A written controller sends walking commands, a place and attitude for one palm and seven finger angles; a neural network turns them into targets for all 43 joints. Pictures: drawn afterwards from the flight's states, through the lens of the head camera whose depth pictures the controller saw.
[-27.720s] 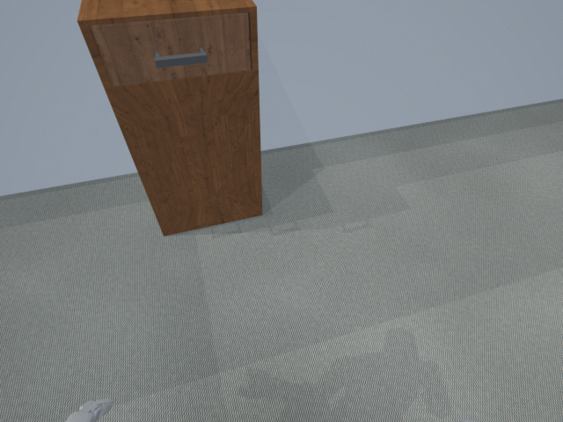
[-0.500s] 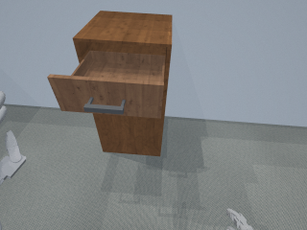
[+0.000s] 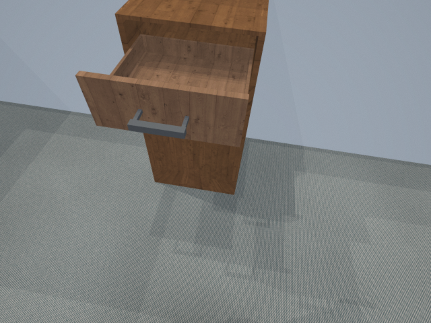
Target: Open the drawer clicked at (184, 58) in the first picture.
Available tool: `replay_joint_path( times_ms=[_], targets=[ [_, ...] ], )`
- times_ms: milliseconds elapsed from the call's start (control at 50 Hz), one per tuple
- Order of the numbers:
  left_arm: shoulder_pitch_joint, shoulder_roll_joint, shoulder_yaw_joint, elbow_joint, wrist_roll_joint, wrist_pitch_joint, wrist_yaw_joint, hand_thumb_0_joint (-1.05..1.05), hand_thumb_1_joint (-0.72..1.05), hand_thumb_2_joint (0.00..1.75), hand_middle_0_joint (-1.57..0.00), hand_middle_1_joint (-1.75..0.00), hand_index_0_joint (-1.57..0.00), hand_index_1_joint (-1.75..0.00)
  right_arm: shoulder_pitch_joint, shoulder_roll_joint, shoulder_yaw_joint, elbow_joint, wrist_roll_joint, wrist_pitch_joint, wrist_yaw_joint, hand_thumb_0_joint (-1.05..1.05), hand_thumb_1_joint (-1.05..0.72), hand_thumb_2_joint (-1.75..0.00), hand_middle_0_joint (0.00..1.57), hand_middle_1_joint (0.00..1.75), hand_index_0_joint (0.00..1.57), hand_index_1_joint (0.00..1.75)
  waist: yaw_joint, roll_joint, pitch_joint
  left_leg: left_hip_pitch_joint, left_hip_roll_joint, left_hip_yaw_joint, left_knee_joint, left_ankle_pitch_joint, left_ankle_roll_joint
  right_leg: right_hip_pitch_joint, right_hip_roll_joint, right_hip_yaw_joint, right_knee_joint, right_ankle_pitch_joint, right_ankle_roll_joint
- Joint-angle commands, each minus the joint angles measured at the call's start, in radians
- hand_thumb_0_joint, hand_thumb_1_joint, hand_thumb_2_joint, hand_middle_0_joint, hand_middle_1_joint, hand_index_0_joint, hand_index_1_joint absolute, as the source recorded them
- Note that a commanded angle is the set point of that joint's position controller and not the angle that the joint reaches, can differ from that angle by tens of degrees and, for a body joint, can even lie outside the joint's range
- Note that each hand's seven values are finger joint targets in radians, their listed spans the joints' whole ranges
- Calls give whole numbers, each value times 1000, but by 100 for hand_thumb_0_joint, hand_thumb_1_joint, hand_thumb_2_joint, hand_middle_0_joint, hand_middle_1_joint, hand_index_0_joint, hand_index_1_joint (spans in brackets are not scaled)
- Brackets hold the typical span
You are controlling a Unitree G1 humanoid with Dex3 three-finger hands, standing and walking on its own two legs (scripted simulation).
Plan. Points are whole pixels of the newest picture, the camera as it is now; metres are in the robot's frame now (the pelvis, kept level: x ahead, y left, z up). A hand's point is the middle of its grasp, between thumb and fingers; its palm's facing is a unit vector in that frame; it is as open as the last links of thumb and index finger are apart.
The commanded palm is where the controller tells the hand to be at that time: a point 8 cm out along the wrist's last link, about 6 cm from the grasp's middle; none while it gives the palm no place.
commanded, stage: let the arm hang, fingers relaxed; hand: left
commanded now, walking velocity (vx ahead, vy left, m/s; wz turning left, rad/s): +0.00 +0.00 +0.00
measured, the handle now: (159, 122) +0.54 +0.18 +0.03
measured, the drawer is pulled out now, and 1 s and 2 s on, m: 0.30 0.30 0.30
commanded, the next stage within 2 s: look to check the result in 0.66 s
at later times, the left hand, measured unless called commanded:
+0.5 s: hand out of the picture -0.01 +0.17 -0.17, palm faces +0.01 -0.98 -0.17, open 7.3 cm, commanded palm none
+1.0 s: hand out of the picture -0.02 +0.17 -0.17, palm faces +0.02 -0.98 -0.18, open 7.4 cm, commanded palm none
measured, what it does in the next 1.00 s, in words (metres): stands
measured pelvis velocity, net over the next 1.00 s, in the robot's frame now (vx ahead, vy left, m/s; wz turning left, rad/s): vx -0.01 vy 0.01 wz -0.04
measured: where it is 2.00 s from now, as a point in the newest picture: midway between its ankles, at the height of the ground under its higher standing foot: outside the picture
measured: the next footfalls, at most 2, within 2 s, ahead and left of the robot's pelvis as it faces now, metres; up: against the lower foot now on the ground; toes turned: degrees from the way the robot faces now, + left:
none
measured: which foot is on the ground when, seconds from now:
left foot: down 0.00-1.00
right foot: down 0.00-1.00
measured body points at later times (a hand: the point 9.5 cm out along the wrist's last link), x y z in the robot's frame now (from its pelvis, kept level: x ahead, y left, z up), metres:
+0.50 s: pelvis -0.01 +0.01 +0.01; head -0.01 +0.00 +0.46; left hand -0.01 +0.22 -0.15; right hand -0.05 -0.19 -0.16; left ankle +0.02 +0.13 -0.73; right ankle +0.01 -0.09 -0.73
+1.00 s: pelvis -0.01 +0.01 +0.01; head +0.01 +0.00 +0.46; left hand -0.02 +0.22 -0.15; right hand -0.04 -0.19 -0.16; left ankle +0.02 +0.13 -0.73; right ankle +0.01 -0.09 -0.73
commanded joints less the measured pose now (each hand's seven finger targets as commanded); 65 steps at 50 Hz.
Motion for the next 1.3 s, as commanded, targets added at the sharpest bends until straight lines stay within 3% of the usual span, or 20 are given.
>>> replay_joint_path(
  times_ms=[0,120,280,340,380,440,600,1000,1100,1280],
  targets=[
    [1,78,1,17,-3,-34,-1,0,90,90,-20,-30,-20,-30,35,-95,-23,-19,9,-24,-13,0,-90,-90,20,30,20,30,-20,59,-68,27,66,-60,-138,74,55,52,-111,145,-162,66,-12],
    [26,65,-12,111,-5,-36,6,0,90,90,-20,-30,-20,-30,60,-80,-18,48,10,-22,-12,0,-90,-90,20,30,20,30,-21,-10,-4,50,65,-44,-175,64,53,8,-111,150,-200,8,-8],
    [34,51,-14,167,-4,-36,12,0,90,90,-20,-30,-20,-30,78,-48,-11,111,7,-21,-12,0,-90,-90,20,30,20,30,-20,-4,42,37,59,-36,-203,17,51,-19,-107,153,-212,-51,-3],
    [36,43,-11,176,-4,-36,13,0,90,90,-20,-30,-20,-30,83,-36,-11,124,5,-22,-13,0,-90,-90,20,30,20,30,-18,30,44,29,55,-33,-207,6,49,-21,-106,158,-206,-54,-5],
    [36,43,-10,180,-4,-36,13,0,90,90,-20,-30,-20,-30,86,-29,-12,127,6,-22,-12,0,-90,-90,20,30,20,30,-16,14,44,25,54,-32,-205,-1,50,-21,-109,156,-210,-67,-4],
    [35,34,-7,182,-4,-36,13,0,90,90,-20,-30,-20,-30,92,-19,-13,132,4,-22,-14,0,-90,-90,20,30,20,30,-16,46,44,22,49,-25,-200,-3,47,-30,-110,165,-213,-78,-8],
    [33,17,-4,187,-5,-36,14,0,90,90,-20,-30,-20,-30,108,-6,-17,137,4,-23,-18,0,-90,-90,20,30,20,30,-17,60,38,13,52,-34,-198,4,47,-23,-107,161,-202,-58,-10],
    [37,8,-6,196,-5,-42,18,0,90,90,-20,-30,-20,-30,100,-4,-22,139,6,-25,-19,0,-90,-90,20,30,20,30,-22,18,21,46,62,-28,-197,41,47,-20,-105,162,-197,-8,-4],
    [36,9,-6,195,-5,-42,18,0,90,90,-20,-30,-20,-30,85,-5,-21,140,6,-25,-19,0,-90,-90,20,30,20,30,-19,42,32,49,59,-26,-198,43,45,-28,-107,164,-200,-9,-3],
    [30,11,-7,192,-7,-45,19,0,90,90,-20,-30,-20,-30,70,-12,-22,140,7,-26,-20,0,-90,-90,20,30,20,30,-21,27,14,67,64,-22,-193,79,41,-6,-108,161,-201,30,-2]
  ],
)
